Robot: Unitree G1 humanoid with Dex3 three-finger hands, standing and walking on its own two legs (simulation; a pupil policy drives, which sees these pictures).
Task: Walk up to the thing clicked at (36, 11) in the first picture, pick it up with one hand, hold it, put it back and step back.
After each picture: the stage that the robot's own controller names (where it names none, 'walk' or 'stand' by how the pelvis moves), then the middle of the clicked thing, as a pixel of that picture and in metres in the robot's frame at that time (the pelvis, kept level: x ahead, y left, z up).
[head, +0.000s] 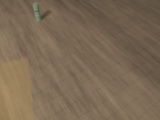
stand; (37, 12) +1.90 +0.60 -0.65
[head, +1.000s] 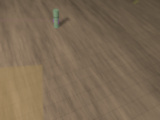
walk; (56, 18) +1.82 +0.27 -0.63
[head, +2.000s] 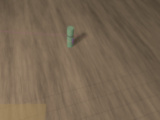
walk; (70, 37) +1.28 +0.09 -0.64
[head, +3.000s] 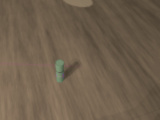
walk; (59, 71) +0.86 +0.15 -0.64
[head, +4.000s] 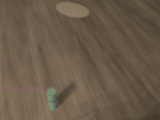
walk; (52, 99) +0.60 +0.19 -0.64
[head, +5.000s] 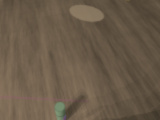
stand; (60, 113) +0.49 +0.14 -0.64
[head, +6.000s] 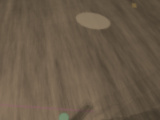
stand; out of the picture +0.44 +0.14 -0.66
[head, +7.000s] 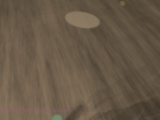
stand; out of the picture +0.43 +0.17 -0.66
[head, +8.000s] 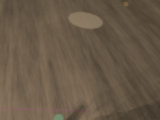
stand; out of the picture +0.43 +0.16 -0.66
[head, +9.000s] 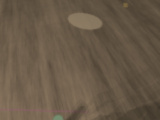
stand; out of the picture +0.43 +0.16 -0.66
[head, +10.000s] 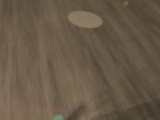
go down; out of the picture +0.42 +0.16 -0.66
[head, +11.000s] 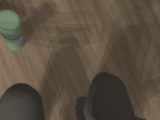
go down; (12, 34) +0.52 +0.19 -0.26
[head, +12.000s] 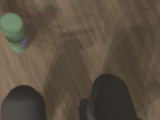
close in; (16, 36) +0.52 +0.18 -0.26
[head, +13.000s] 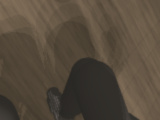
close in; out of the picture +0.51 +0.24 -0.18
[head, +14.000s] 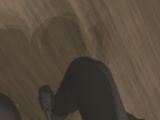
lift; out of the picture +0.51 +0.25 -0.18
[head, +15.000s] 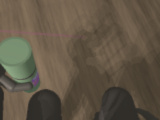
lift; (24, 71) +0.35 +0.19 -0.03
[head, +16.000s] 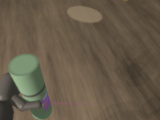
hold; (34, 91) +0.30 +0.15 +0.06
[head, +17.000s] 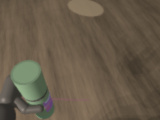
hold; (37, 94) +0.30 +0.15 +0.04
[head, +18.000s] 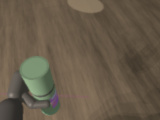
hold; (44, 90) +0.31 +0.13 +0.03
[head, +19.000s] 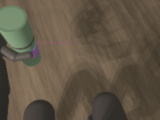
crouch; (23, 43) +0.46 +0.15 -0.02
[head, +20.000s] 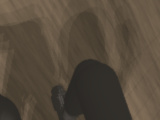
lower; out of the picture +0.48 +0.24 -0.17
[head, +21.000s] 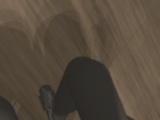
lower; out of the picture +0.48 +0.25 -0.19
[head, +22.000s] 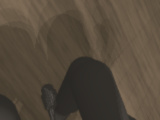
lower; out of the picture +0.48 +0.25 -0.18
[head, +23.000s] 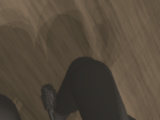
lower; out of the picture +0.48 +0.25 -0.19
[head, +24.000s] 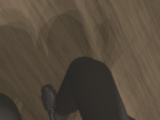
loosen; out of the picture +0.48 +0.24 -0.19
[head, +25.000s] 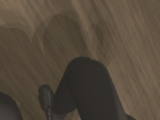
withdraw; out of the picture +0.48 +0.23 -0.19
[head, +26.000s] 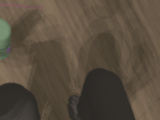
stand; out of the picture +0.47 +0.20 -0.21
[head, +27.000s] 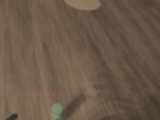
stand; (58, 115) +0.42 +0.13 -0.57
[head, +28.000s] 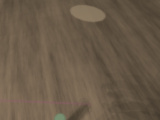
stand; out of the picture +0.41 +0.13 -0.60
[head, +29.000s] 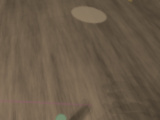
stand; out of the picture +0.41 +0.13 -0.60
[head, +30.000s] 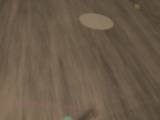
stand; out of the picture +0.43 +0.12 -0.66
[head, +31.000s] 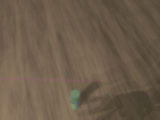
walk; (75, 100) +0.48 +0.06 -0.64
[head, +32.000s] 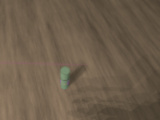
walk; (64, 78) +0.68 +0.08 -0.63
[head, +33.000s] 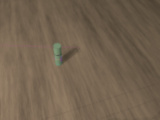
walk; (58, 55) +0.99 +0.23 -0.63
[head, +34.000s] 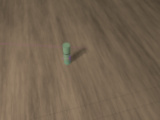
stand; (66, 54) +1.05 +0.15 -0.64
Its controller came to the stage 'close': yes
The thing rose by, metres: 0.68
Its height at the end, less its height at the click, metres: +0.00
